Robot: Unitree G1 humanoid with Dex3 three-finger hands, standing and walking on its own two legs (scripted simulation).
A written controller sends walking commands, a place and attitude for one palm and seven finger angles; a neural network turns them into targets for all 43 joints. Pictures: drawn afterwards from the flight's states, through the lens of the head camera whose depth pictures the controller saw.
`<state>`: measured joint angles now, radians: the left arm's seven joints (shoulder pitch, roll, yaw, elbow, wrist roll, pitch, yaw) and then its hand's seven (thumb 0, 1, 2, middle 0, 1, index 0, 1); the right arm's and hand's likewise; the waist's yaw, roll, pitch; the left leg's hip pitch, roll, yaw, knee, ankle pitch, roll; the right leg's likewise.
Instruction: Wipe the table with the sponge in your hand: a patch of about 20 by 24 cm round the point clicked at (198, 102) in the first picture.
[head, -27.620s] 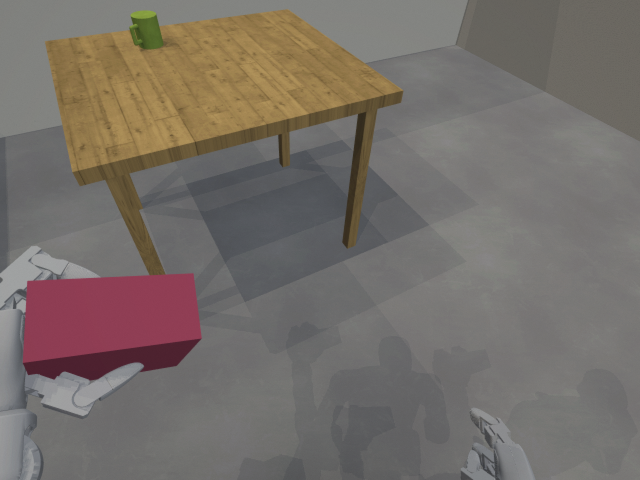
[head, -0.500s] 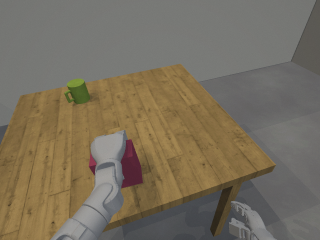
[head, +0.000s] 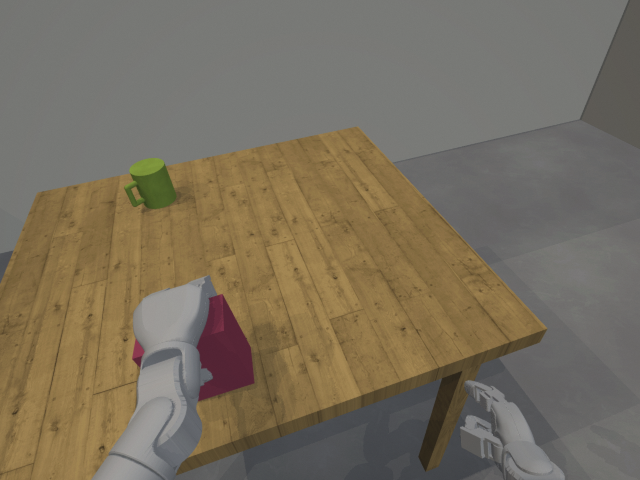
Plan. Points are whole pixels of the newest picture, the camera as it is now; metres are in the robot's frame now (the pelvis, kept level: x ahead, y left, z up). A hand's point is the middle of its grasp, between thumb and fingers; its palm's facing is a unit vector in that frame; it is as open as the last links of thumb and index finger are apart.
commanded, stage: wipe forward along the middle lane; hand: left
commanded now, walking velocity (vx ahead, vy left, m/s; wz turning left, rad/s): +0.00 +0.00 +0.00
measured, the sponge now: (204, 360) +0.28 +0.21 -0.01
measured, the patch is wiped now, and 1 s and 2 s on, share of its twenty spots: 1.00 1.00 1.00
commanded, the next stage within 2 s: slide back across to the first lane in 1.72 s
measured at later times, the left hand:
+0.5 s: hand (177, 328) +0.29 +0.24 +0.05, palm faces -0.03 -0.09 -1.00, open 10.5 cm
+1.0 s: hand (175, 298) +0.34 +0.27 +0.04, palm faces -0.08 -0.03 -1.00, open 10.5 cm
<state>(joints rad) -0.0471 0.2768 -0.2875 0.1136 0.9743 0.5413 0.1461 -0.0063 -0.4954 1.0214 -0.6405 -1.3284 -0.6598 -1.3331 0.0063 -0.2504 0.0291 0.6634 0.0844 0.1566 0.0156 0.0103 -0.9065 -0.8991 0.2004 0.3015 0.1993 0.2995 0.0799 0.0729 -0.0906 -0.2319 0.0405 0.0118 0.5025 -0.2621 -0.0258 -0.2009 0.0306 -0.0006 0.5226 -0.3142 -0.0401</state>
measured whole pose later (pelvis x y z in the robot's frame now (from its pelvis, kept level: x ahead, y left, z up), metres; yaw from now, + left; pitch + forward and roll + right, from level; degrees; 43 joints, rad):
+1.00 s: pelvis -0.03 +0.00 -0.01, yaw +1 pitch +6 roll +0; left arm -0.53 0.36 -0.13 0.77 1.00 0.31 0.17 0.00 -0.55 1.04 -0.71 -1.27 -0.73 -1.27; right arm 0.17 -0.27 0.00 0.73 0.08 0.12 -0.06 0.01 -0.91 -0.90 0.20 0.30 0.20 0.30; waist 0.01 0.06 -0.11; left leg -0.45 0.04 -0.03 0.57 -0.24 -0.01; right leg -0.40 0.03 -0.03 0.57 -0.28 -0.04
